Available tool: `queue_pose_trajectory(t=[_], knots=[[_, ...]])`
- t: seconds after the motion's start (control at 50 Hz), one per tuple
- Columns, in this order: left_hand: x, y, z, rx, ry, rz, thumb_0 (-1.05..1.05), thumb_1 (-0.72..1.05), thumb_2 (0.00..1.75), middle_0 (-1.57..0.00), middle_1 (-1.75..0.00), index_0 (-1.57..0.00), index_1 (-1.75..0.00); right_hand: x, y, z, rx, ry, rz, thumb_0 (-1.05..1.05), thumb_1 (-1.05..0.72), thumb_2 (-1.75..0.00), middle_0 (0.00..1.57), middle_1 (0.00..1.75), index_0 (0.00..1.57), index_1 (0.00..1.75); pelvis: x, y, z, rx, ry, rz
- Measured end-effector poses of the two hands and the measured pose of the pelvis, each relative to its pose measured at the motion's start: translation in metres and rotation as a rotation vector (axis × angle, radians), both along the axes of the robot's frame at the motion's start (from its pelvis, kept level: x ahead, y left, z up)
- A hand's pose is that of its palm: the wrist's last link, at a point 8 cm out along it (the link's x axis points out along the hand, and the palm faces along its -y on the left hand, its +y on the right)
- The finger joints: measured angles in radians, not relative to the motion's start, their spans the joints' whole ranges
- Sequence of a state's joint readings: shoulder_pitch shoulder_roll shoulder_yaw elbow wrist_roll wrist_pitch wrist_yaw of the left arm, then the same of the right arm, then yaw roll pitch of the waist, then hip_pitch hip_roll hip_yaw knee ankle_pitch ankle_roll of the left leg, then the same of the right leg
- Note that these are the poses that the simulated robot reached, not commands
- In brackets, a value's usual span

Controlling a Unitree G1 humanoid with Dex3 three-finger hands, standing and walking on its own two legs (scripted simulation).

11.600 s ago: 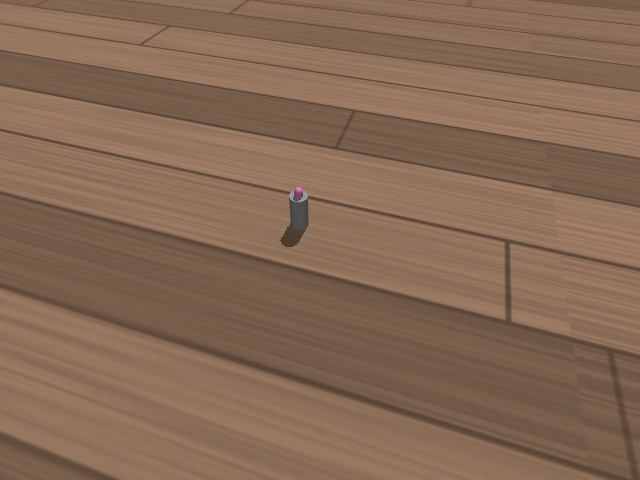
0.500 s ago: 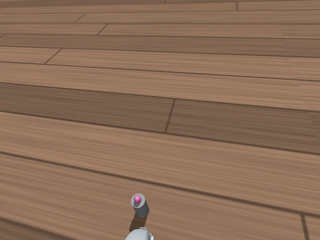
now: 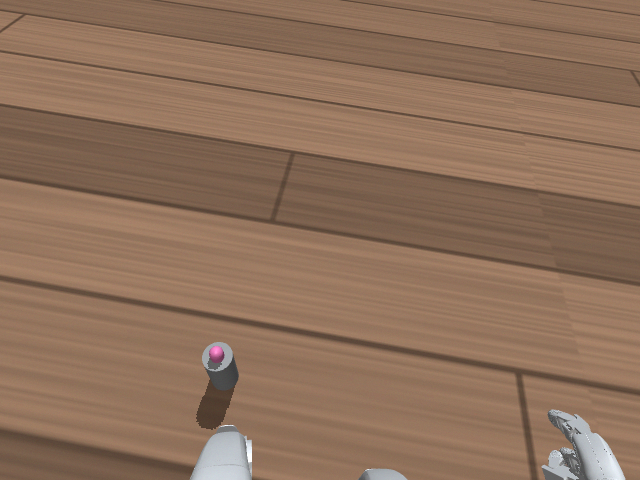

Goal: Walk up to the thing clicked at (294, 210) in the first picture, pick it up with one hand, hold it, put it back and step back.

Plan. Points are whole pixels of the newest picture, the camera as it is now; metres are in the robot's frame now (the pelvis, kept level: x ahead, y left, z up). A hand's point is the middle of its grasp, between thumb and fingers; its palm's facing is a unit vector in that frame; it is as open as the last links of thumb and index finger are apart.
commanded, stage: walk up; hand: left
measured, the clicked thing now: (220, 364) +0.46 +0.25 -0.62
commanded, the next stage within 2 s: stand in 0.04 s
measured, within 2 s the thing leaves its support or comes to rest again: neither
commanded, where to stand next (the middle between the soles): +0.13 +0.02 m, yaw +4 degrees
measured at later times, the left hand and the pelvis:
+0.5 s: hand out of the picture +0.05 +0.25 -0.10, palm faces -0.01 -0.93 -0.36, open 7.4 cm; pelvis -0.03 -0.01 +0.04, yaw +0 degrees
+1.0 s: hand out of the picture +0.03 +0.26 -0.10, palm faces -0.02 -0.94 -0.35, open 7.4 cm; pelvis -0.03 +0.00 +0.05, yaw +1 degrees
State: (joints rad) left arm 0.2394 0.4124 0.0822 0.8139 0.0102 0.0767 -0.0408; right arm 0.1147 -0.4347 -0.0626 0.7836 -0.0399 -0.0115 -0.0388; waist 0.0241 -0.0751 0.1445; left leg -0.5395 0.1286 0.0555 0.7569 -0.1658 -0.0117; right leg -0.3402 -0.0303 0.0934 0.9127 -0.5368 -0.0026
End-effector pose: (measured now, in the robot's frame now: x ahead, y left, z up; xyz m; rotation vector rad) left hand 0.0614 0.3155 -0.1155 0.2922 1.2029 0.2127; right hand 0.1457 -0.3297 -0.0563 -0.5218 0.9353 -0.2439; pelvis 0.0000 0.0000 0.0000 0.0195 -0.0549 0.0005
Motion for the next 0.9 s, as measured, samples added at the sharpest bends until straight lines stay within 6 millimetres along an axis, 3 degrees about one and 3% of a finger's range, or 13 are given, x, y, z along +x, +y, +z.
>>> queue_pose_trajectory(t=[0.06, 0.12, 0.18, 0.26, 0.38, 0.46, 0.66, 0.76, 0.9], knots=[[-0.031, -0.01, 0.01, 0.038, 0.012, 0.024, 0.0, 0.91, 0.9, -0.21, -0.3, -0.2, -0.3, -0.02, -0.022, -0.012, 0.024, 0.014, -0.04, 0.01, -0.9, -0.9, 0.2, 0.3, 0.2, 0.3, -0.011, -0.013, -0.001, -0.042, -0.027, 0.034], [-0.062, -0.019, 0.029, 0.069, 0.056, 0.044, 0.0, 0.91, 0.9, -0.21, -0.3, -0.2, -0.3, -0.043, -0.025, -0.018, 0.085, 0.073, -0.075, 0.01, -0.91, -0.9, 0.2, 0.3, 0.2, 0.3, -0.01, -0.019, 0.013, 0.007, -0.01, 0.004], [-0.079, -0.024, 0.048, 0.089, 0.093, 0.042, 0.01, 0.91, 0.9, -0.21, -0.3, -0.2, -0.3, -0.067, -0.021, -0.024, 0.149, 0.103, -0.118, 0.01, -0.91, -0.9, 0.2, 0.3, 0.2, 0.3, -0.01, -0.017, 0.026, 0.007, 0.001, 0.001], [-0.075, -0.018, 0.06, 0.107, 0.074, 0.04, 0.01, 0.9, 0.9, -0.21, -0.3, -0.2, -0.3, -0.097, -0.007, -0.033, 0.195, 0.205, -0.133, 0.01, -0.91, -0.9, 0.2, 0.3, 0.2, 0.29, -0.013, -0.016, 0.034, 0.0, 0.013, 0.008], [-0.046, -0.009, 0.054, 0.094, 0.012, 0.028, 0.01, 0.9, 0.9, -0.21, -0.3, -0.2, -0.3, -0.121, 0.02, -0.032, 0.217, 0.264, -0.119, 0.01, -0.91, -0.9, 0.2, 0.3, 0.2, 0.3, -0.027, -0.013, 0.036, 0.014, 0.0, 0.002], [-0.025, -0.02, 0.051, 0.048, -0.037, -0.006, 0.01, 0.91, 0.9, -0.2, -0.3, -0.2, -0.3, -0.124, 0.024, -0.025, 0.225, 0.264, -0.131, 0.01, -0.91, -0.9, 0.2, 0.3, 0.2, 0.3, -0.031, -0.013, 0.041, -0.01, -0.003, 0.003], [0.009, -0.038, 0.051, -0.027, -0.095, -0.07, 0.0, 0.91, 0.9, -0.21, -0.3, -0.2, -0.3, -0.104, 0.023, -0.005, 0.204, 0.184, -0.13, 0.01, -0.91, -0.9, 0.2, 0.3, 0.2, 0.3, -0.03, -0.006, 0.05, -0.018, -0.009, 0.004], [0.006, -0.032, 0.05, -0.024, -0.084, -0.059, 0.0, 0.91, 0.9, -0.21, -0.3, -0.2, -0.3, -0.099, 0.023, 0.0, 0.194, 0.179, -0.122, 0.01, -0.91, -0.9, 0.2, 0.3, 0.2, 0.3, -0.032, -0.005, 0.052, -0.02, -0.01, 0.004], [-0.017, -0.019, 0.05, 0.001, -0.009, -0.033, 0.0, 0.91, 0.9, -0.21, -0.3, -0.2, -0.3, -0.099, 0.026, -0.002, 0.197, 0.212, -0.12, 0.01, -0.91, -0.9, 0.2, 0.3, 0.2, 0.3, -0.034, -0.002, 0.053, -0.022, 0.0, 0.007]])
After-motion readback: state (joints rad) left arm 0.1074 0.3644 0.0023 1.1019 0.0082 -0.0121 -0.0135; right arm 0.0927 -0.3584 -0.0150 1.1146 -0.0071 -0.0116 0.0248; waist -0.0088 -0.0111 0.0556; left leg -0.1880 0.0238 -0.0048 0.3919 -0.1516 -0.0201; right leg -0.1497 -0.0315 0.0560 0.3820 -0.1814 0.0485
